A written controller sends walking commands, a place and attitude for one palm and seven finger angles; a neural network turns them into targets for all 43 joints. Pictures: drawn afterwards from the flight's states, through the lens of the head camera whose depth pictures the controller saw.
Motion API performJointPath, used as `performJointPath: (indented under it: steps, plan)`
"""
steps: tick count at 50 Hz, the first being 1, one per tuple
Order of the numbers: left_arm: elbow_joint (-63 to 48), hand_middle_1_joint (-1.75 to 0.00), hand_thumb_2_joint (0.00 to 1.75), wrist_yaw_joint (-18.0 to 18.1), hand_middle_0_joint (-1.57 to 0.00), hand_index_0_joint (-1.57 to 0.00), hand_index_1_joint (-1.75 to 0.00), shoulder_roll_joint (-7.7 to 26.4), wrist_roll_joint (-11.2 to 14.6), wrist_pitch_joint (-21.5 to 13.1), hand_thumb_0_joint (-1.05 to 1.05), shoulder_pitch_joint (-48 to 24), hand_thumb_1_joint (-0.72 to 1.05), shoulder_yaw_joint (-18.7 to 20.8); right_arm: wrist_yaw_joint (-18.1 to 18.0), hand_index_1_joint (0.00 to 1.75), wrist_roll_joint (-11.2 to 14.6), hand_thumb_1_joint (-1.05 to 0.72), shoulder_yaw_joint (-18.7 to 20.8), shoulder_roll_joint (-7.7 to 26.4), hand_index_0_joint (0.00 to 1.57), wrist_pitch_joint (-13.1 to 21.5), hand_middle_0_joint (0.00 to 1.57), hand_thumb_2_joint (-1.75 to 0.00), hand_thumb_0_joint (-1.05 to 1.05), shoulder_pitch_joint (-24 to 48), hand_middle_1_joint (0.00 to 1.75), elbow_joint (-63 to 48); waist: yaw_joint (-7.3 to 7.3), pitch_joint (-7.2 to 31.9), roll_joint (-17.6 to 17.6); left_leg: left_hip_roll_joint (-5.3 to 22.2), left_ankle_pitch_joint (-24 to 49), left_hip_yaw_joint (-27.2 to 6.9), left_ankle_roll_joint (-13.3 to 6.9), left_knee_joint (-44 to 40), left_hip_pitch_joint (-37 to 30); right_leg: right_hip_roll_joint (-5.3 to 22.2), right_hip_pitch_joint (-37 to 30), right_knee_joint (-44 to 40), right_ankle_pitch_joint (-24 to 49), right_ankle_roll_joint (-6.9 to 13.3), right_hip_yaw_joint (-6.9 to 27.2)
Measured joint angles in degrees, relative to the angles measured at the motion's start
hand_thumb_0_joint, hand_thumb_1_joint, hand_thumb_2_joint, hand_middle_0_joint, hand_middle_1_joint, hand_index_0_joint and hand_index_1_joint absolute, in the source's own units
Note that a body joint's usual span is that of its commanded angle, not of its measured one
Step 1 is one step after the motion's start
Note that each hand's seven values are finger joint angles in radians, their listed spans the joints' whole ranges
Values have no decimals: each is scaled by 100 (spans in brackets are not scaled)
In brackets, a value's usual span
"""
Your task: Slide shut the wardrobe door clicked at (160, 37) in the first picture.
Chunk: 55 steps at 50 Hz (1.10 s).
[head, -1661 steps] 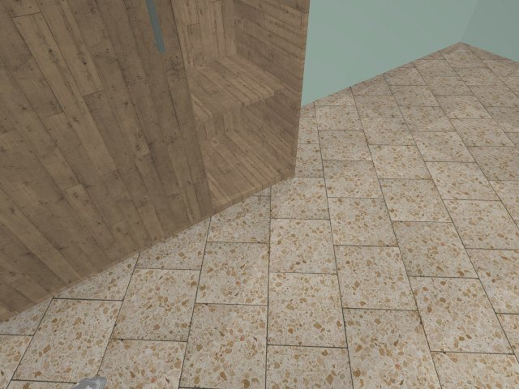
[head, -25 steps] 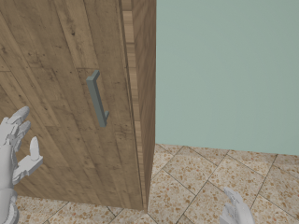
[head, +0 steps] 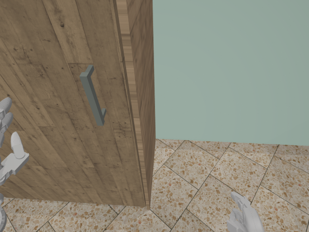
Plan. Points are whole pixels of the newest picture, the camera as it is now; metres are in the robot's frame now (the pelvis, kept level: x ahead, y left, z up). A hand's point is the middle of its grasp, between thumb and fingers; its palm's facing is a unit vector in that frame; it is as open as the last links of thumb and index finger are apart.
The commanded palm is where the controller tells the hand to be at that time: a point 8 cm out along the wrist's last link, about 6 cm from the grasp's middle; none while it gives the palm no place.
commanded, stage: step back with the hand held close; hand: left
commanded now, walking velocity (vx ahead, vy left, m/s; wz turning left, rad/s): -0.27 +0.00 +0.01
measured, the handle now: (95, 97) +0.38 +0.19 +0.17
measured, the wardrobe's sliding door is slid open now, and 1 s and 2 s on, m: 0.00 0.00 0.00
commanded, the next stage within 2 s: stop stepping back and stand still in 1.28 s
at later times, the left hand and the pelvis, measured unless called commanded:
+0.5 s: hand out of the picture +0.14 +0.29 +0.16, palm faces +0.44 -0.77 -0.47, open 7.4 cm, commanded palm +0.07 +0.33 +0.17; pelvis -0.06 +0.02 -0.01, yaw +1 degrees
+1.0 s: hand out of the picture +0.09 +0.29 +0.18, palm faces +0.45 -0.78 -0.44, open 7.4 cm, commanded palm +0.03 +0.32 +0.17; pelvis -0.11 +0.02 +0.00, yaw +0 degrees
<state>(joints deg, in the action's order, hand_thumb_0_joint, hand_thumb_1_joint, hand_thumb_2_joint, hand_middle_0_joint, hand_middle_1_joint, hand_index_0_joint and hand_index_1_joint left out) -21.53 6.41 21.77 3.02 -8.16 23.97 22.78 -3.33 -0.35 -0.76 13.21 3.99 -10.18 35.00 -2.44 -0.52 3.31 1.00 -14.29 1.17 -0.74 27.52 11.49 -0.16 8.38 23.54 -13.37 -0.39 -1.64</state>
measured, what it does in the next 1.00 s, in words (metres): walks backwards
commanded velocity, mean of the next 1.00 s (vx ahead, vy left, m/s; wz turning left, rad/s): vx -0.32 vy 0.00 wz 0.00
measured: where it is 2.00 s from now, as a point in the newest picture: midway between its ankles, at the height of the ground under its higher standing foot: outside the picture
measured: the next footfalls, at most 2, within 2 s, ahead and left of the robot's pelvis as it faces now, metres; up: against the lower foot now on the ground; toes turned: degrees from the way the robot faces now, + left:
right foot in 1.04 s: -0.15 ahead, -0.12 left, +0.00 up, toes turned -1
left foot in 1.18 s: -0.04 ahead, +0.10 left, +0.00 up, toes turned -3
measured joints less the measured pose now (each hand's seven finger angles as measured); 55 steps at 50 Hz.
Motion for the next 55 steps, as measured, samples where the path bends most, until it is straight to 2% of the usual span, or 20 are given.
performJointPath:
  steps: [6,12,17,23,29,32,35,38,40,41,43,45,47,49,52,53,55]
  plan:
    - [-309,-31,90,-17,-21,-21,-30,57,-58,-10,2,539,89,-185,-63,30,18,-91,121,29,20,-235,20,-90,1,-27,30,-264,152,-28,-106,-103,127,166,-95,-32,264,112,409,189,53,-102,161]
    - [-519,-31,90,47,-21,-21,-30,266,-78,-95,2,666,89,-40,-108,30,36,-91,155,-29,20,-304,20,-90,1,-124,30,-358,170,-82,-242,-148,205,182,-155,108,509,161,663,360,115,-146,176]
    - [-554,-31,90,145,-21,-21,-30,229,-111,-230,2,586,89,117,-97,30,51,-91,124,-64,20,-213,20,-90,1,-182,30,-354,148,-86,-253,-139,256,136,-190,299,771,155,854,443,206,-160,129]
    - [-607,-31,90,209,-21,-21,-30,64,-211,-364,2,511,89,87,-81,30,35,-91,86,-89,20,-23,20,-90,1,-254,30,-283,143,-87,-237,-131,302,60,-229,501,1048,119,1052,549,214,-134,91]
    - [-656,-31,90,191,-21,-21,-30,167,-304,-524,2,413,89,238,-69,30,15,-91,60,-173,20,157,20,-90,1,-312,30,-254,171,-173,-301,-197,315,-60,-233,717,1222,23,1209,840,213,-142,227]
    - [-689,-31,90,188,-21,-21,-30,129,-288,-585,2,422,89,286,-27,30,2,-91,77,-171,20,193,20,-90,1,-296,30,-196,133,-157,-286,-156,57,-75,-193,907,1350,-17,1270,857,218,-123,212]
    - [-812,-31,90,235,-21,-21,-30,73,-235,-617,2,424,89,208,20,30,-7,-91,108,-121,20,209,20,-90,1,-242,30,-94,133,-159,-337,-183,-267,-91,-65,1091,1486,-2,1358,895,257,-116,225]
    - [-984,-31,90,265,-21,-21,-30,99,-219,-637,2,400,89,130,14,30,-5,-91,145,-59,20,186,20,-90,1,-179,30,-50,177,-232,-406,-206,227,-46,-137,1016,1501,34,1448,1051,231,-165,245]
    - [-1014,-31,90,248,-21,-21,-30,168,-253,-680,2,372,89,178,-30,30,-16,-91,174,-66,20,208,20,-90,1,-136,30,-57,210,-291,-397,-176,470,-31,-278,1002,1519,-57,1584,1450,-164,-138,317]
    - [-974,-31,90,230,-21,-21,-30,211,-288,-694,2,335,89,221,-53,30,-45,-91,198,-99,20,234,20,-90,1,-122,30,-46,245,-309,-359,-152,465,-73,-312,965,1519,-170,1670,1940,-425,-118,374]
    - [-901,-31,90,208,-21,-21,-30,318,-306,-699,2,275,89,330,-45,30,-86,-91,236,-207,20,294,20,-90,1,-134,30,-10,290,-291,-311,-105,567,-180,-316,741,1491,-368,1713,2794,-817,-63,401]
    - [-899,-31,90,221,-21,-21,-30,377,-242,-720,2,338,89,435,12,30,-94,-91,218,-301,20,353,20,-90,1,-175,30,24,254,-196,-304,-28,781,-209,-270,413,1453,-436,1545,2977,-1126,-25,294]
    - [-950,-31,90,246,-21,-21,-30,349,-161,-727,2,480,89,464,61,30,-94,-91,165,-358,20,404,20,-90,1,-205,30,47,185,-76,-289,61,982,-177,-235,84,1424,-412,1207,2543,-1338,16,156]
    - [-997,-31,90,245,-21,-21,-30,289,-104,-694,2,580,89,395,91,30,-101,-91,104,-387,20,435,20,-90,1,-207,30,68,114,30,-275,123,1171,-124,-194,-204,1415,-362,759,1671,-1334,72,66]
    - [-1043,-31,90,198,-21,-21,-30,325,-57,-648,2,603,89,304,85,30,-138,-91,18,-415,20,390,20,-90,1,-86,30,36,9,70,-385,98,1348,52,-134,-310,1545,-163,91,70,-561,198,117]
    - [-1011,-31,90,166,-21,-21,-30,297,-63,-668,2,547,89,250,73,30,-141,-91,2,-386,20,344,20,-90,1,23,30,59,-43,19,-332,163,1307,89,-82,-174,1636,-182,96,-52,-349,113,163]
    - [-925,-31,90,114,-21,-21,-30,256,-59,-650,2,445,89,83,29,30,-121,-91,1,-345,20,245,20,-90,1,171,30,179,-58,-49,-239,178,729,2,79,245,1712,-248,173,85,-292,-14,231]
